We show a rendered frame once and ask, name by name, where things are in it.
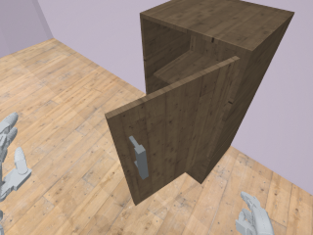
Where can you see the handle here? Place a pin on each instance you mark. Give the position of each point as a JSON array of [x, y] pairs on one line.
[[141, 158]]

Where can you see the right robot hand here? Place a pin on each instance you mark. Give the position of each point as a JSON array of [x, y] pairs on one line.
[[255, 222]]

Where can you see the left robot hand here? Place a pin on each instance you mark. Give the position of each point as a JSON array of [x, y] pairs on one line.
[[19, 175]]

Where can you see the cupboard door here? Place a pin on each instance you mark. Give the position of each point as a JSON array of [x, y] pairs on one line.
[[174, 124]]

